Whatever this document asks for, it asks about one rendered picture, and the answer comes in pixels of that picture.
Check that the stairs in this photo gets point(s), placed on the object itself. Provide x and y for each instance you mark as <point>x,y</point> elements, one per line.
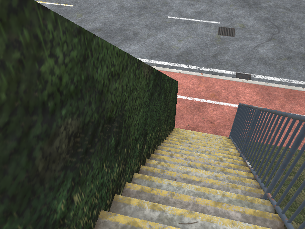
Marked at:
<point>193,180</point>

